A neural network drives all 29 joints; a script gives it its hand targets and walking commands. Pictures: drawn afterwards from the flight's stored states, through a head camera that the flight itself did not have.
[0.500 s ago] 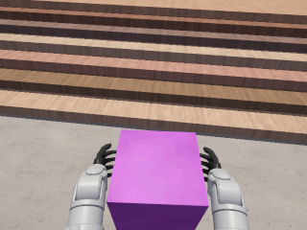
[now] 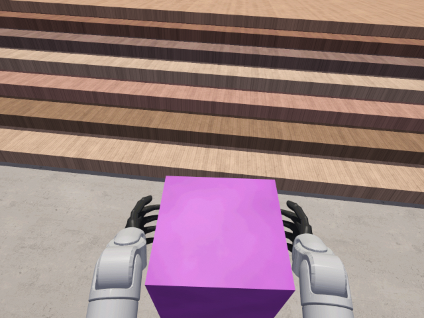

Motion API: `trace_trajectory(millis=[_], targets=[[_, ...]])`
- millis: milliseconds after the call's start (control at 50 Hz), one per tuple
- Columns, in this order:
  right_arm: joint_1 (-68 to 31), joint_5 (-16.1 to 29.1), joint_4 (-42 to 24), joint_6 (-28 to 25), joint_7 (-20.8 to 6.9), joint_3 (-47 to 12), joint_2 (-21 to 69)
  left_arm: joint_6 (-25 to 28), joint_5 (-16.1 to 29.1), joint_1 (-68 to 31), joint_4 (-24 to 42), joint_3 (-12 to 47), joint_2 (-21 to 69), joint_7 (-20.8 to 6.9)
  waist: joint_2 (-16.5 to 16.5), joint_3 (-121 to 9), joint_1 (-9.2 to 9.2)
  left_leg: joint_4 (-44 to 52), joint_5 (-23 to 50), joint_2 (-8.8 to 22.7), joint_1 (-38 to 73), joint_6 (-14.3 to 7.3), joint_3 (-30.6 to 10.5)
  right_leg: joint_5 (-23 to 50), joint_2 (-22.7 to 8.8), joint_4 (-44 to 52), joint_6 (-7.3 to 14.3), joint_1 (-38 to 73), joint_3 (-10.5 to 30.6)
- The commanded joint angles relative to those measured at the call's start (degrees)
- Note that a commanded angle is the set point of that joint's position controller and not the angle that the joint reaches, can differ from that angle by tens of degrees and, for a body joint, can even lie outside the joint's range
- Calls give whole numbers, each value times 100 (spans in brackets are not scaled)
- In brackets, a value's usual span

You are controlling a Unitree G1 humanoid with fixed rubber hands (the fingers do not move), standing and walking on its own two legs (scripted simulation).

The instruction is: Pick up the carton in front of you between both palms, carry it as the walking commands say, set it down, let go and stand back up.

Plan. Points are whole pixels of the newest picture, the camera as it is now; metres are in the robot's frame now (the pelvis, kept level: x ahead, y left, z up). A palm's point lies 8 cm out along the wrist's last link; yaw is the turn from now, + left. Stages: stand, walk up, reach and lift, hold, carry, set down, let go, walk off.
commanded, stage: carry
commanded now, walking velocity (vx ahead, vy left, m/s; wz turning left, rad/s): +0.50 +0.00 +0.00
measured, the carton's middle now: (217, 255) +0.29 +0.00 +0.01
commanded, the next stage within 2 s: none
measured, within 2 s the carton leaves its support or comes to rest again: neither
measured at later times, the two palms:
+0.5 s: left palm (152, 152) +0.51 +0.16 +0.09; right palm (274, 161) +0.49 -0.14 +0.09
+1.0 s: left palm (181, 106) +0.81 +0.12 +0.07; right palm (266, 109) +0.83 -0.18 +0.06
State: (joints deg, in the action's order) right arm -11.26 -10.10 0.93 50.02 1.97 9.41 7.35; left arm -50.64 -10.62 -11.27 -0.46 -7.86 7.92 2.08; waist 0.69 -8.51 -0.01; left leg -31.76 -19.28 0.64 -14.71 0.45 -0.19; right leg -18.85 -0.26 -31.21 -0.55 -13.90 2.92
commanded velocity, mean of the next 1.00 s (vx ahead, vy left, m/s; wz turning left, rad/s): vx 0.50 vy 0.00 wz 0.00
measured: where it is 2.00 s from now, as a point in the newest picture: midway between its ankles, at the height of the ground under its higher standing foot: (210, 197)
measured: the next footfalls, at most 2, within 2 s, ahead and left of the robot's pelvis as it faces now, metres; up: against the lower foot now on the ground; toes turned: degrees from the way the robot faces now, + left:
left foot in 0.36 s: +0.26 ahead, +0.10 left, +0.00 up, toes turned +8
right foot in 0.80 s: +0.62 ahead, -0.11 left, +0.00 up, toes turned -12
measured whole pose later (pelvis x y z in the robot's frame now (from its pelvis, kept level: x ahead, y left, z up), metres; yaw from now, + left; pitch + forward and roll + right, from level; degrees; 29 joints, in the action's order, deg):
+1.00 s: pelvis +0.56 -0.04 +0.01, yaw +1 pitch +4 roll +1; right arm -6.6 -6.7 -17.9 66.5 4.9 5.6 7.4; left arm -66.3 -6.1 -5.8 18.3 -4.6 7.4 5.0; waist 0.1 -1.3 2.1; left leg -61.6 -17.0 4.8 -28.7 -1.1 4.3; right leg -10.1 -0.9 -20.8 5.2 -15.8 -14.3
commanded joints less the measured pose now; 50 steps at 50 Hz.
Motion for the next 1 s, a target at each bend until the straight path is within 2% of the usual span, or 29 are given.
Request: trace_trajectory(millis=[0,20,40,60,100,120,140,160,180,220,240,300,340,360,380,400,440,460,520,680,720,760,780,800,820,840,880,920,980], targets=[[-3198,2049,-691,422,-1245,-4085,4819,-387,1966,-3157,841,3995,4748,-1147,-587,-382,-36,1205,-1417,955,552,-404,-1040,-1169,-377,-101,272,-1183,-68],[-3057,2097,-716,593,-1205,-4084,4733,-575,2087,-3198,968,4074,4741,-1135,-1342,-381,-108,1641,-1177,1430,1107,-683,-1861,-672,-101,-961,104,-1835,-663],[-2882,2121,-813,755,-1143,-4132,4716,-753,2271,-3204,1114,4185,4759,-1151,-1570,-150,-114,1659,-237,1730,1376,-983,-2314,-857,-64,-792,73,-2317,-882],[-2825,2179,-1077,901,-1088,-4195,4717,-893,2458,-3217,1262,4306,4819,-1170,-1286,-139,-113,1458,630,1730,1449,-1073,-2089,-915,-88,-356,87,-2190,-942],[-2824,2370,-1631,1154,-1024,-4350,4812,-1111,2712,-2955,1463,4386,4975,-1183,-741,-690,-71,746,1218,1318,831,-732,-962,-112,-15,562,95,-476,-1123],[-2775,2466,-1875,1283,-1026,-4407,4826,-1204,2721,-2764,1507,4375,5076,-1163,-411,-1026,1,99,1050,909,212,-404,-135,141,-191,932,208,617,-810],[-2864,2620,-2086,1419,-1060,-4486,4862,-1283,2624,-2465,1554,4268,5007,-1125,623,-1128,127,-1227,1277,456,-968,-64,594,285,-923,1279,561,1746,487],[-2928,2748,-2237,1539,-1116,-4560,4937,-1348,2489,-2260,1589,4176,4911,-1078,1776,-1017,171,-2011,137,88,-2631,135,960,2126,-1818,1157,1079,2866,1717],[-2845,2797,-2201,1605,-1171,-4563,4987,-1432,2444,-2181,1813,4181,4935,-1028,1539,-753,223,-2132,-1300,40,-3511,59,757,3507,-2116,1221,1412,3281,2040],[-2704,2875,-2292,1675,-1225,-4504,5097,-1558,2546,-2371,2308,4274,5137,-976,587,-797,261,-1759,-1676,266,-3724,-58,565,3422,-2160,1155,1291,3505,1633],[-2429,2864,-2353,1709,-1219,-4471,5093,-1605,2600,-2329,2514,4329,5189,-974,481,-834,240,-1236,-1251,267,-3434,-62,654,3223,-2029,1212,1057,3353,1249],[-2319,2812,-2543,1803,-1118,-4396,5019,-1758,2783,-2493,2814,4385,4975,-1010,864,-963,110,134,199,-119,-1317,-40,1156,2883,-1418,1151,576,1990,-185],[-2132,2703,-2526,1872,-1047,-4276,4873,-1872,2902,-2417,2873,4391,4753,-1049,466,-1357,-46,677,1028,-387,1437,-134,1634,2796,-1026,94,278,385,-1094],[-2026,2621,-2485,1922,-1014,-4212,4749,-1933,2905,-2456,2869,4361,4584,-1070,-34,-1653,-152,753,448,222,2680,-263,867,1888,-818,-901,100,-586,-1393],[-2023,2487,-2359,1950,-972,-4120,4647,-2030,2990,-2775,3003,4344,4438,-1113,-1541,-1467,-230,1839,-342,1880,2776,-759,-2203,343,-133,-2501,-163,-1725,-1490],[-2256,2476,-2392,2002,-939,-4067,4639,-2108,3054,-2935,2890,4354,4447,-1150,-1602,-1228,-181,2026,390,2410,2900,-1381,-3172,-949,-49,-3361,1,-2632,-799],[-2539,2557,-2468,2106,-928,-4115,4785,-2163,3048,-2916,2567,4247,4565,-1192,-533,-1003,-163,1750,1472,2325,2559,-1436,-2350,-751,-582,-3963,238,-3019,-408],[-2674,2615,-2485,2126,-950,-4175,4886,-2160,2996,-2855,2420,4221,4698,-1192,-125,-995,-133,1820,1573,2197,2382,-1245,-1870,-404,-739,-3688,256,-2974,-360],[-2781,2814,-2419,2137,-1077,-4341,5118,-2080,2731,-2541,2092,4137,5022,-1129,-425,-893,-101,2003,2248,1716,2198,-820,-681,245,-578,-2481,137,-2647,-695],[-2358,2893,-2270,1983,-1339,-4386,5143,-1840,2362,-2152,2122,4182,5307,-970,-1010,-208,-150,1980,3709,1205,1861,-664,703,1543,-103,-33,176,-1848,-1641],[-2328,2876,-2350,1954,-1333,-4397,5136,-1824,2457,-2194,2232,4248,5298,-991,-1101,-324,-100,1587,4625,1201,1823,-551,947,1848,20,191,274,-1063,-1786],[-2303,2845,-2414,1941,-1323,-4405,5092,-1796,2513,-2093,2244,4272,5276,-1028,-1016,-848,52,246,5059,977,1604,-300,1417,1536,395,540,314,459,-2133],[-2315,2809,-2420,1925,-1324,-4409,5058,-1783,2540,-2075,2268,4272,5260,-1060,-756,-1185,153,-750,4133,861,922,-186,1392,1147,92,516,296,1584,-1826],[-2320,2792,-2444,1934,-1332,-4429,5040,-1773,2508,-2004,2197,4236,5201,-1081,262,-1548,220,-2310,2442,563,-146,-2,1303,-310,-1259,998,683,2413,370],[-2372,2796,-2562,1936,-1327,-4475,5046,-1707,2520,-1961,2015,4252,5261,-1119,1659,-1819,158,-3823,-436,-215,-1747,119,801,-181,-2471,1795,1508,3298,2849],[-2354,2761,-2430,1886,-1326,-4511,5140,-1685,2645,-1988,2137,4328,5395,-1149,1100,-1646,156,-4526,-669,57,-2153,-76,109,651,-2458,1856,1547,3074,2553],[-2313,2766,-2418,1747,-1322,-4522,5453,-1581,2790,-2186,2302,4465,5715,-1188,156,-1487,121,-4232,-158,532,-2189,-255,-17,1839,-2108,1659,1208,2402,1375],[-2154,2692,-2377,1621,-1280,-4518,5647,-1501,2875,-2284,2454,4559,5819,-1214,191,-1417,79,-3381,264,691,-1891,-225,32,1909,-1875,1810,848,1907,604],[-1740,2515,-2248,1480,-1184,-4559,5722,-1456,2917,-1990,2477,4600,5710,-1299,478,-1302,89,-2494,439,589,-1884,-109,374,1864,-1701,2044,844,1801,12]])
